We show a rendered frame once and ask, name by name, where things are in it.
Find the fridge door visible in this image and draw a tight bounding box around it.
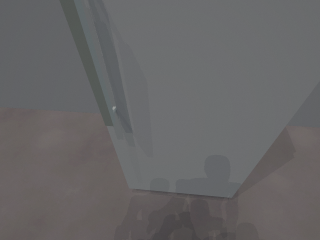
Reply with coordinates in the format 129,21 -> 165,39
81,0 -> 320,198

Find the handle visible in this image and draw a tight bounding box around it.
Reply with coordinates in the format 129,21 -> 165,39
59,0 -> 117,127

